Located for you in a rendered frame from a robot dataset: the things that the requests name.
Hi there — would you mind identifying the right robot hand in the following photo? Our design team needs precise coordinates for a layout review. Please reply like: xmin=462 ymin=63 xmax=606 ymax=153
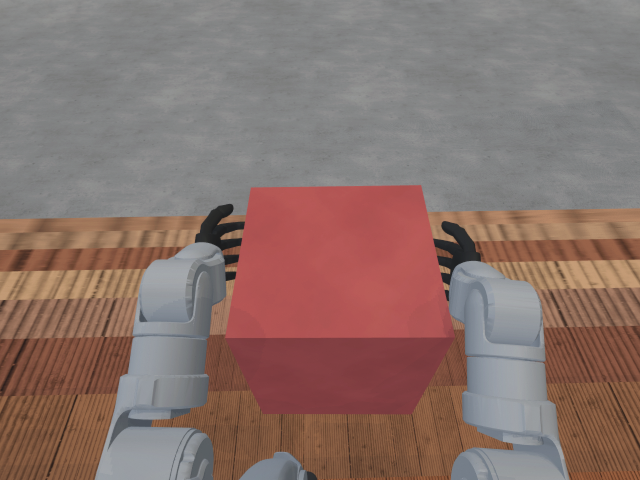
xmin=433 ymin=221 xmax=481 ymax=301

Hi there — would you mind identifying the carton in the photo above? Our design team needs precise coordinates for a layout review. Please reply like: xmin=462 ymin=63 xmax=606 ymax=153
xmin=225 ymin=185 xmax=455 ymax=414

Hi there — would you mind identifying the right robot forearm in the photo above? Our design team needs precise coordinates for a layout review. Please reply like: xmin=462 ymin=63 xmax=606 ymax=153
xmin=449 ymin=261 xmax=570 ymax=480

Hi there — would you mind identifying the left robot hand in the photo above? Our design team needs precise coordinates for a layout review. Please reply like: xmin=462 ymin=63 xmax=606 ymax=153
xmin=195 ymin=204 xmax=245 ymax=281

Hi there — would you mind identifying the robot right upper arm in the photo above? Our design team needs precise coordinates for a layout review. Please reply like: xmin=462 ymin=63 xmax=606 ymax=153
xmin=451 ymin=447 xmax=565 ymax=480

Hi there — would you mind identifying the left robot shin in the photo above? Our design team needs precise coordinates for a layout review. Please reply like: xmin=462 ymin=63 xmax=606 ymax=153
xmin=273 ymin=452 xmax=303 ymax=468

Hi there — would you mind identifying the robot left upper arm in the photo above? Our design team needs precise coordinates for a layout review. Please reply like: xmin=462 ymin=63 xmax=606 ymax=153
xmin=97 ymin=427 xmax=214 ymax=480

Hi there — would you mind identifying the left robot forearm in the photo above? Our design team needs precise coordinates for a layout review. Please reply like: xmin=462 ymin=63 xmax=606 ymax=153
xmin=95 ymin=242 xmax=227 ymax=480

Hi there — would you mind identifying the left robot thigh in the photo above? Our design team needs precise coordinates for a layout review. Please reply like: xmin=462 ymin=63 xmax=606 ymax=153
xmin=239 ymin=458 xmax=307 ymax=480

